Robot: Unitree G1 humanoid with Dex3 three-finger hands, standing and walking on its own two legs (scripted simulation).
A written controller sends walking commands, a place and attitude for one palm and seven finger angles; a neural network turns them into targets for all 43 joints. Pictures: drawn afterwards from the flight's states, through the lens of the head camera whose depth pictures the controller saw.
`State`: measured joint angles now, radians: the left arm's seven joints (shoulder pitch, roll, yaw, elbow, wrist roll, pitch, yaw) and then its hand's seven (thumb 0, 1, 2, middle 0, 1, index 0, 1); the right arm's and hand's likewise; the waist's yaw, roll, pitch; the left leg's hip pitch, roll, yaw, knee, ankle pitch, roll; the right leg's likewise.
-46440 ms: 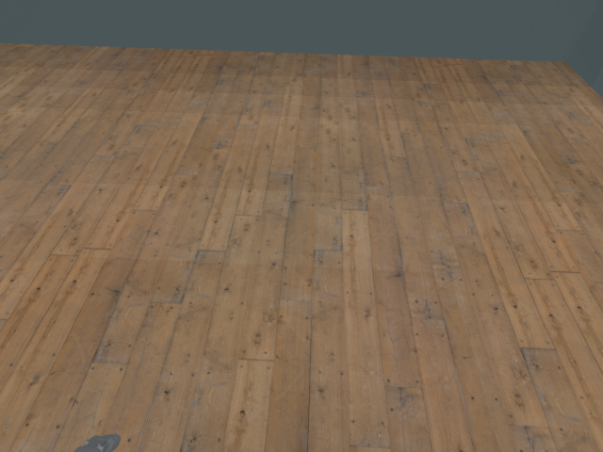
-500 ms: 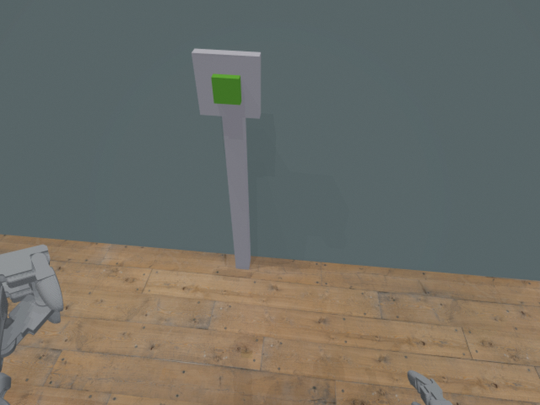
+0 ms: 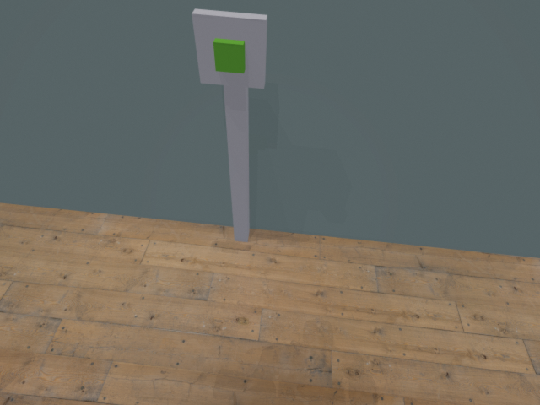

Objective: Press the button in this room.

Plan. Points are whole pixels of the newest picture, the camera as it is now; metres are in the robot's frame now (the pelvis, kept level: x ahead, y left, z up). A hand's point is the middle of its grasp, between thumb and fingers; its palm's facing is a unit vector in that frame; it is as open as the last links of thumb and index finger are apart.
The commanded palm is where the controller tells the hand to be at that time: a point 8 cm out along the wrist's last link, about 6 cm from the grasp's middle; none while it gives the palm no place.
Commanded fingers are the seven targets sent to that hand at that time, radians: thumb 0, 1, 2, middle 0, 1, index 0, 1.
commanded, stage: let the arm hang, fingers relaxed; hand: left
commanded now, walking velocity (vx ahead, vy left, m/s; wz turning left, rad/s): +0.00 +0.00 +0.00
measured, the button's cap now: (230, 55) +0.84 +0.14 +0.10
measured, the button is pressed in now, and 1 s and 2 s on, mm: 0 0 0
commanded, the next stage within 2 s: stand and wait in 0.80 s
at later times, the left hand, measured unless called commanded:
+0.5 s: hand out of the picture -0.01 +0.19 -0.16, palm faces +0.04 -0.98 -0.21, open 7.1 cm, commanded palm none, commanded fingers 0.00 0.90 0.90 -0.20 -0.30 -0.20 -0.30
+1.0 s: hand out of the picture +0.03 +0.18 -0.16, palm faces +0.02 -0.97 -0.23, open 7.4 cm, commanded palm none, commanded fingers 0.00 0.90 0.90 -0.20 -0.30 -0.20 -0.30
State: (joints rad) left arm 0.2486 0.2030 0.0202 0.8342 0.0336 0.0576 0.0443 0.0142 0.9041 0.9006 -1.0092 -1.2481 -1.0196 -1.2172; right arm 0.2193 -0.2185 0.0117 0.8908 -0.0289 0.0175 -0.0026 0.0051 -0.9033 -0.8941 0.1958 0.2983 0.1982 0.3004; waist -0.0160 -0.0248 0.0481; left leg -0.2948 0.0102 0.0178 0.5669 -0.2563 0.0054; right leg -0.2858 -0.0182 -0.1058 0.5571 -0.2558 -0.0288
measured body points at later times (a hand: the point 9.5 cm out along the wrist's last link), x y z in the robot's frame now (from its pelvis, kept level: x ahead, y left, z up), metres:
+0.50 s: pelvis +0.01 +0.01 +0.01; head +0.01 +0.00 +0.46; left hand -0.01 +0.24 -0.15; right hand -0.02 -0.20 -0.16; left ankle +0.03 +0.12 -0.73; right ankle +0.03 -0.10 -0.73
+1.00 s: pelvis +0.02 +0.00 +0.01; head +0.04 -0.01 +0.46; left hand +0.03 +0.23 -0.14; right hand +0.01 -0.23 -0.15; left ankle +0.03 +0.12 -0.73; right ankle +0.03 -0.10 -0.73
